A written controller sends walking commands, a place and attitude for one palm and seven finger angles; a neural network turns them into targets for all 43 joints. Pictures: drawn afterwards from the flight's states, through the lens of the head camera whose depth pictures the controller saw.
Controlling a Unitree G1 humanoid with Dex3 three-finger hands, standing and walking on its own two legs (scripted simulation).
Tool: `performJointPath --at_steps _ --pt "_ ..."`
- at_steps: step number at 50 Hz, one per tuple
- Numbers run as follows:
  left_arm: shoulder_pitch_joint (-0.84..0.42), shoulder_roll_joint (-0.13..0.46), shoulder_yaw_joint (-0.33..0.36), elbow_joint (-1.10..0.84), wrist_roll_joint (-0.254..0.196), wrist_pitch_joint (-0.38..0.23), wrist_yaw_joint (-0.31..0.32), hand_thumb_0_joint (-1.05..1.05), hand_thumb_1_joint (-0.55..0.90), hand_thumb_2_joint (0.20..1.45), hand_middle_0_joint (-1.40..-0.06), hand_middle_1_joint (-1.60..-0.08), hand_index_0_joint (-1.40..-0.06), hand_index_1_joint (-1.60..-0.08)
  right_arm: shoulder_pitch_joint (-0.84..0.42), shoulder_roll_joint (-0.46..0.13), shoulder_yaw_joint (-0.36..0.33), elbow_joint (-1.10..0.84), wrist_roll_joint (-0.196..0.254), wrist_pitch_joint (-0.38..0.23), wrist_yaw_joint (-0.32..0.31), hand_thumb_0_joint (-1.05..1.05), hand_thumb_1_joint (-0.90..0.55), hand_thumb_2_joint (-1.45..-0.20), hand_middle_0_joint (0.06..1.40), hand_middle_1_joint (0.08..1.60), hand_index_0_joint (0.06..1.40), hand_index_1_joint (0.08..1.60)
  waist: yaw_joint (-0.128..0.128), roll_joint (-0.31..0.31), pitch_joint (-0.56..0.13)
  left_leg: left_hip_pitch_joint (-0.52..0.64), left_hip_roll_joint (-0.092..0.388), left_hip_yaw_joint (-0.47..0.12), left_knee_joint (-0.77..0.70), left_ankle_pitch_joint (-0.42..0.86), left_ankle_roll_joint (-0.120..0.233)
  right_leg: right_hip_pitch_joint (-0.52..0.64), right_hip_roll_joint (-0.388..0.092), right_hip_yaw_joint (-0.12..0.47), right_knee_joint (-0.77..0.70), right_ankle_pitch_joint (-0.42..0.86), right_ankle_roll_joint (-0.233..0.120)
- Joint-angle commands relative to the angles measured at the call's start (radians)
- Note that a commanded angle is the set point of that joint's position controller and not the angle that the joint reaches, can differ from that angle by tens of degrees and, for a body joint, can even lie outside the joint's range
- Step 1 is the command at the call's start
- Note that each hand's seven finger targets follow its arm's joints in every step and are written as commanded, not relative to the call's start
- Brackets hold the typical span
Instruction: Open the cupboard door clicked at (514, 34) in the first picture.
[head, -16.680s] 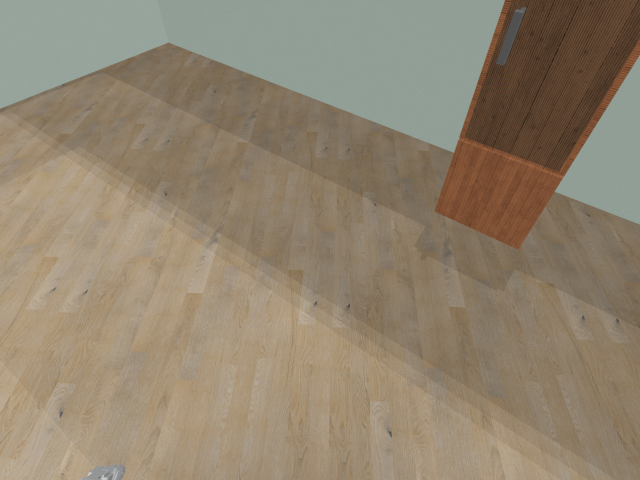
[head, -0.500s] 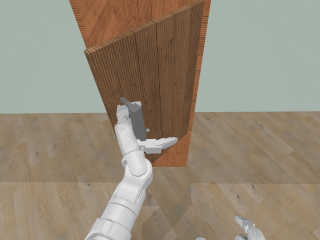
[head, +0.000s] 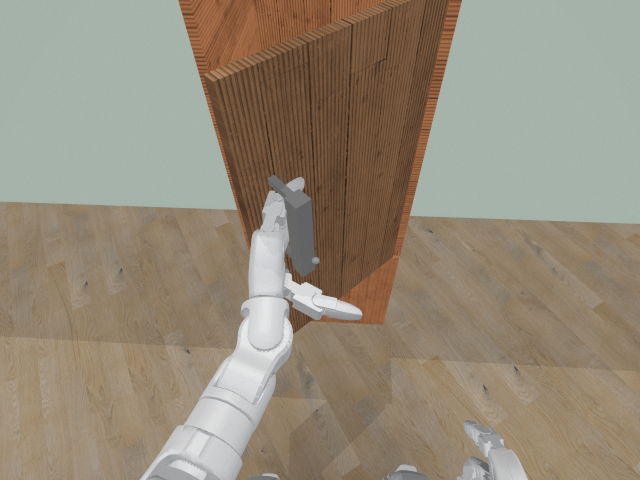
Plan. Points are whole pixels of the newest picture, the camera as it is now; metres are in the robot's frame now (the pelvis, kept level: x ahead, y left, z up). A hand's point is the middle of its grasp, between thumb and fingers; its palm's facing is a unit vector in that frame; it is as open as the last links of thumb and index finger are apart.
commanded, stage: slide the hand sideways off the handle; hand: left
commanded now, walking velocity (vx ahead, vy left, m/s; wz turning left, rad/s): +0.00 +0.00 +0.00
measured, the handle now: (291, 227) +0.42 +0.07 +0.07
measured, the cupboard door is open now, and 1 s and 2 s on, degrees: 44 46 46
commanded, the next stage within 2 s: draw the hand back to the body in 1.06 s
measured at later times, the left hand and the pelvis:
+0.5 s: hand (302, 291) +0.32 +0.04 +0.08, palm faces -0.07 -1.00 -0.01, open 16.3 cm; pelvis +0.02 -0.01 +0.01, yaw -2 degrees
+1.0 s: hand (271, 326) +0.27 +0.08 +0.08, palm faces -0.04 -1.00 -0.02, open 16.3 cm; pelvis +0.04 -0.01 +0.00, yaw +0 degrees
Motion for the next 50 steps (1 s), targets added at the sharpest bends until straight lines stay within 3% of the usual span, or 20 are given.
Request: performJointPath --at_steps 1,3,4,6,9,11,13,15,16,17,21,23,30,34,37,40,43,48,50 --pt "-0.458 -0.104 -0.111 -0.217 -0.127 -0.063 -0.318 0.0 -0.5 0.3 -0.15 -0.3 -0.15 -0.3 -0.013 -0.125 -0.014 -0.165 0.053 -0.079 -0.031 0.0 -0.9 -0.9 0.2 0.3 0.2 0.3 -0.095 -0.053 -0.27 0.132 -0.033 -0.01 -0.182 0.096 0.026 0.211 0.074 0.002 -0.143 0.074 -0.048" --pt "-0.391 -0.094 -0.039 -0.181 -0.195 -0.031 -0.314 0.0 -0.5 0.3 -0.15 -0.3 -0.15 -0.3 -0.015 -0.13 -0.006 -0.167 0.064 -0.097 -0.027 0.0 -0.9 -0.9 0.2 0.3 0.2 0.3 -0.068 -0.11 -0.221 0.104 -0.032 -0.018 -0.213 0.067 0.018 0.222 0.077 -0.013 -0.16 0.029 -0.04" --pt "-0.361 -0.084 -0.015 -0.208 -0.205 -0.032 -0.3 0.0 -0.5 0.3 -0.15 -0.3 -0.15 -0.3 -0.013 -0.133 -0.009 -0.176 0.062 -0.105 -0.021 0.0 -0.9 -0.9 0.2 0.3 0.2 0.3 -0.054 -0.136 -0.238 0.105 -0.032 -0.018 -0.218 0.086 0.016 0.241 0.078 -0.016 -0.16 0.039 -0.039" --pt "-0.286 -0.068 0.01 -0.258 -0.189 -0.048 -0.266 0.0 -0.5 0.3 -0.15 -0.3 -0.15 -0.3 -0.013 -0.131 -0.01 -0.192 0.053 -0.122 0.001 0.0 -0.9 -0.9 0.2 0.3 0.2 0.3 -0.016 -0.092 -0.262 0.115 -0.034 -0.013 -0.224 0.147 0.01 0.267 0.075 -0.021 -0.144 0.083 -0.046" --pt "-0.141 -0.046 0.011 -0.317 -0.133 -0.089 -0.232 0.0 -0.5 0.3 -0.15 -0.3 -0.15 -0.3 0.001 -0.129 -0.02 -0.208 0.039 -0.126 0.034 0.0 -0.9 -0.9 0.2 0.3 0.2 0.3 -0.002 -0.127 -0.267 0.105 -0.029 0.009 -0.209 0.206 0.014 0.297 0.072 -0.011 -0.135 0.155 -0.044" --pt "-0.087 0.012 0.044 -0.354 -0.11 -0.104 -0.228 0.0 -0.5 0.3 -0.15 -0.3 -0.15 -0.3 -0.01 -0.133 -0.023 -0.219 0.037 -0.118 0.04 0.0 -0.9 -0.9 0.2 0.3 0.2 0.3 0.012 -0.121 -0.256 0.085 -0.03 0.016 -0.211 0.201 0.015 0.32 0.069 0.003 -0.138 0.159 -0.047" --pt "-0.055 0.015 0.031 -0.401 -0.09 -0.103 -0.233 0.0 -0.5 0.3 -0.15 -0.3 -0.15 -0.3 -0.019 -0.127 -0.022 -0.229 0.037 -0.109 0.043 0.0 -0.9 -0.9 0.2 0.3 0.2 0.3 0.006 -0.087 -0.242 0.085 -0.03 0.027 -0.211 0.184 0.017 0.318 0.068 0.01 -0.141 0.151 -0.046" --pt "-0.041 0.026 0.032 -0.423 -0.085 -0.091 -0.235 0.0 -0.5 0.3 -0.15 -0.3 -0.15 -0.3 -0.028 -0.125 -0.022 -0.233 0.038 -0.102 0.039 0.0 -0.9 -0.9 0.2 0.3 0.2 0.3 -0.004 -0.095 -0.21 0.078 -0.031 0.031 -0.213 0.146 0.021 0.306 0.068 0.015 -0.158 0.116 -0.041" --pt "-0.015 0.043 0.046 -0.439 -0.086 -0.084 -0.238 0.0 -0.5 0.3 -0.15 -0.3 -0.15 -0.3 -0.035 -0.128 -0.021 -0.239 0.042 -0.098 0.036 0.0 -0.9 -0.9 0.2 0.3 0.2 0.3 0.004 -0.109 -0.205 0.073 -0.031 0.027 -0.219 0.133 0.022 0.311 0.07 0.017 -0.166 0.094 -0.042" --pt "-0.004 0.041 0.043 -0.455 -0.091 -0.078 -0.241 0.0 -0.5 0.3 -0.15 -0.3 -0.15 -0.3 -0.044 -0.123 -0.021 -0.242 0.044 -0.097 0.032 0.0 -0.9 -0.9 0.2 0.3 0.2 0.3 -0.001 -0.087 -0.202 0.08 -0.033 0.031 -0.217 0.129 0.023 0.313 0.07 0.021 -0.169 0.094 -0.041" --pt "0.118 0.048 0.048 -0.563 -0.114 -0.068 -0.262 0.0 -0.5 0.3 -0.15 -0.3 -0.15 -0.3 -0.043 -0.118 -0.022 -0.253 0.047 -0.101 0.022 0.0 -0.9 -0.9 0.2 0.3 0.2 0.3 0.01 -0.092 -0.262 0.113 -0.035 0.033 -0.208 0.209 0.022 0.366 0.072 0.018 -0.158 0.195 -0.039" --pt "0.149 0.035 0.028 -0.581 -0.121 -0.06 -0.274 0.0 -0.5 0.3 -0.15 -0.3 -0.15 -0.3 -0.039 -0.113 -0.018 -0.25 0.048 -0.107 0.022 0.0 -0.9 -0.9 0.2 0.3 0.2 0.3 -0.004 -0.088 -0.215 0.106 -0.033 0.029 -0.204 0.214 0.02 0.35 0.071 0.014 -0.156 0.216 -0.034" --pt "0.305 0.049 0.011 -0.687 -0.117 -0.035 -0.326 0.0 -0.5 0.3 -0.15 -0.3 -0.15 -0.3 -0.032 -0.114 -0.021 -0.271 0.051 -0.124 0.018 0.0 -0.9 -0.9 0.2 0.3 0.2 0.3 -0.009 -0.096 -0.203 0.111 -0.035 0.019 -0.174 0.253 0.02 0.336 0.071 0.009 -0.129 0.272 -0.03" --pt "0.389 0.094 0.054 -0.742 -0.124 -0.019 -0.343 0.0 -0.5 0.3 -0.15 -0.3 -0.15 -0.3 -0.038 -0.112 -0.018 -0.287 0.051 -0.128 0.011 0.0 -0.9 -0.9 0.2 0.3 0.2 0.3 0.006 -0.095 -0.215 0.095 -0.04 0.018 -0.163 0.245 0.019 0.351 0.068 0.016 -0.118 0.272 -0.029" --pt "0.424 0.1 0.054 -0.768 -0.128 -0.017 -0.35 0.0 -0.5 0.3 -0.15 -0.3 -0.15 -0.3 -0.044 -0.109 -0.013 -0.294 0.051 -0.134 0.007 0.0 -0.9 -0.9 0.2 0.3 0.2 0.3 -0.001 -0.098 -0.179 0.084 -0.039 0.012 -0.154 0.238 0.021 0.329 0.068 0.014 -0.114 0.26 -0.028" --pt "0.44 0.118 0.075 -0.797 -0.135 -0.022 -0.361 0.0 -0.5 0.3 -0.15 -0.3 -0.15 -0.3 -0.039 -0.11 -0.014 -0.293 0.051 -0.144 0.002 0.0 -0.9 -0.9 0.2 0.3 0.2 0.3 -0.003 -0.098 -0.191 0.077 -0.041 0.011 -0.138 0.234 0.021 0.327 0.068 0.02 -0.107 0.26 -0.026" --pt "0.499 0.117 0.074 -0.829 -0.146 -0.027 -0.382 0.0 -0.5 0.3 -0.15 -0.3 -0.15 -0.3 -0.036 -0.11 -0.014 -0.299 0.052 -0.155 -0.001 0.0 -0.9 -0.9 0.2 0.3 0.2 0.3 0.002 -0.057 -0.211 0.081 -0.043 0.013 -0.129 0.257 0.02 0.332 0.067 0.021 -0.094 0.285 -0.027" --pt "0.558 0.132 0.073 -0.859 -0.16 -0.025 -0.412 0.0 -0.5 0.3 -0.15 -0.3 -0.15 -0.3 -0.024 -0.118 -0.013 -0.307 0.055 -0.175 -0.002 0.0 -0.9 -0.9 0.2 0.3 0.2 0.3 -0.01 -0.08 -0.18 0.057 -0.039 0.002 -0.116 0.243 0.02 0.303 0.068 0.014 -0.084 0.268 -0.023" --pt "0.614 0.158 0.107 -0.873 -0.161 -0.028 -0.416 0.0 -0.5 0.3 -0.15 -0.3 -0.15 -0.3 -0.022 -0.119 -0.016 -0.312 0.055 -0.181 -0.005 0.0 -0.9 -0.9 0.2 0.3 0.2 0.3 0.002 -0.083 -0.199 0.05 -0.04 0.004 -0.11 0.25 0.02 0.315 0.067 0.016 -0.075 0.274 -0.024"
